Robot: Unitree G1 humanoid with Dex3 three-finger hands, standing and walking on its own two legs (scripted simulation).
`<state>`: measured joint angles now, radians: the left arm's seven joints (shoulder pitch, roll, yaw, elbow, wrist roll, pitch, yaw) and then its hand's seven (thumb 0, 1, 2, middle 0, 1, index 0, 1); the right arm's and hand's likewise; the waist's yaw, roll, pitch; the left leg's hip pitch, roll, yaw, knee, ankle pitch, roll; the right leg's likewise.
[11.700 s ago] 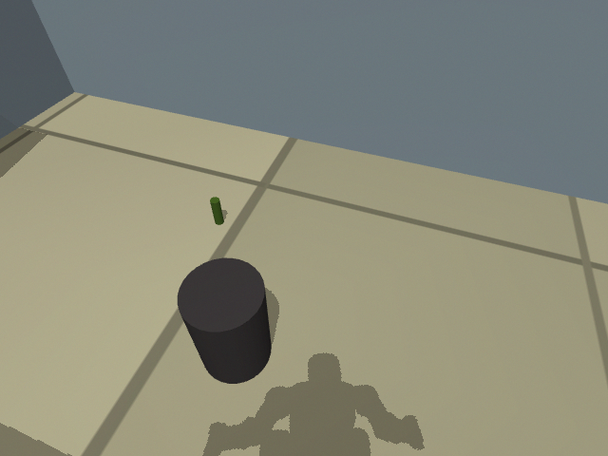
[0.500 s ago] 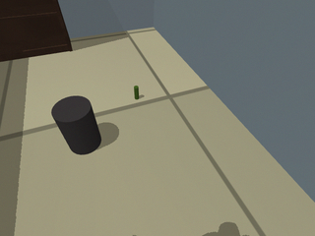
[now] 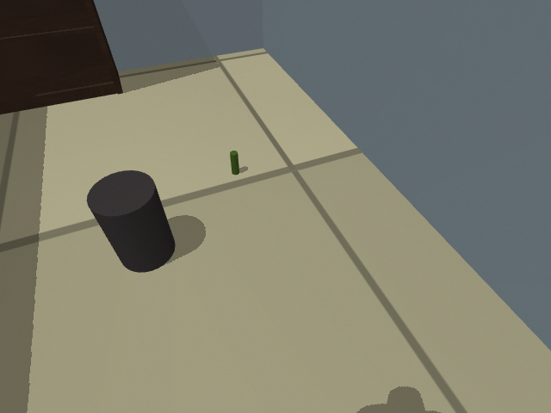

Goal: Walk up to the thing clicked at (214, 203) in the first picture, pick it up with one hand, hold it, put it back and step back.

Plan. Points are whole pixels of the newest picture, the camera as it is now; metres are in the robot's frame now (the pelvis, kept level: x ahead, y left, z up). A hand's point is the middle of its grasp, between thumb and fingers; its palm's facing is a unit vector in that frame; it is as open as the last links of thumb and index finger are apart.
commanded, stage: stand
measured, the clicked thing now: (234, 162) +1.48 +0.19 -0.71
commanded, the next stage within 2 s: none
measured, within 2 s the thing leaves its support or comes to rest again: neither
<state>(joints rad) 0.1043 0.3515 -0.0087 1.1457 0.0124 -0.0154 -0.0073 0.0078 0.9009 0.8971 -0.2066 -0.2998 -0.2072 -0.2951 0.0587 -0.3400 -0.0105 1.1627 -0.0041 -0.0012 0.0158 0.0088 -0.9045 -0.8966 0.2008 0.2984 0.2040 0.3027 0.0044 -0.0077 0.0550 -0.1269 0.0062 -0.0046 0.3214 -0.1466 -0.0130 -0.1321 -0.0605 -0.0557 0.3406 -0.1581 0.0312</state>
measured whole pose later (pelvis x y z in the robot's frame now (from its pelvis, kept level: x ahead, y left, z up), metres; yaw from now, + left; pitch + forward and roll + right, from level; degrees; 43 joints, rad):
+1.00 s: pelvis +0.02 -0.01 +0.00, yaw -1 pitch -2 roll +0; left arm 0.10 0.35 0.00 1.13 0.01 -0.01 -0.01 0.01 0.90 0.90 -0.21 -0.30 -0.21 -0.30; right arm 0.08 -0.35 0.01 1.15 0.00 -0.01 0.01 0.01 -0.90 -0.90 0.20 0.30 0.20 0.30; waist 0.00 0.00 0.05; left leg -0.10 0.03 0.00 0.31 -0.17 -0.03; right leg -0.11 -0.04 -0.05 0.33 -0.18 0.02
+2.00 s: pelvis +0.02 -0.01 +0.00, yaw -1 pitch -2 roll +0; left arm 0.12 0.35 0.00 1.13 0.01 -0.01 -0.01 0.01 0.90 0.90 -0.21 -0.30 -0.21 -0.30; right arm 0.11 -0.35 0.01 1.14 -0.01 0.00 0.01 0.01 -0.90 -0.90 0.20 0.30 0.20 0.30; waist 0.00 0.00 0.04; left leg -0.10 0.03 0.01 0.30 -0.17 -0.03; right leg -0.11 -0.04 -0.05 0.33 -0.18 0.02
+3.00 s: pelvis +0.33 +0.02 -0.03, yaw -1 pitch -2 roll -1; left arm 0.15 0.40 0.07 0.94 0.03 -0.05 -0.09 0.01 0.90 0.90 -0.20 -0.30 -0.21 -0.29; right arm 0.36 -0.42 -0.07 0.94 -0.01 -0.05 0.04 0.01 -0.90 -0.90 0.20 0.30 0.21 0.30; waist -0.04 0.06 0.07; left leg -0.01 0.11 0.08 0.67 -0.50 0.01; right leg -0.41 -0.04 -0.08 0.63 -0.19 -0.01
